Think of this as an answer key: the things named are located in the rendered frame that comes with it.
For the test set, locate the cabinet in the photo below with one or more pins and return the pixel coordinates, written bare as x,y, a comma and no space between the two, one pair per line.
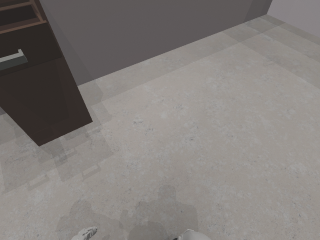
44,99

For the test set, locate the handle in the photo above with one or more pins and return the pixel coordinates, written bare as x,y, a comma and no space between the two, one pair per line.
12,60

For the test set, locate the robot left hand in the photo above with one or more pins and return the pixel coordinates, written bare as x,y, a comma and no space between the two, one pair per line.
85,234

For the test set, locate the drawer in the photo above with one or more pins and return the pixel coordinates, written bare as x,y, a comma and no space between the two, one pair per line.
23,28

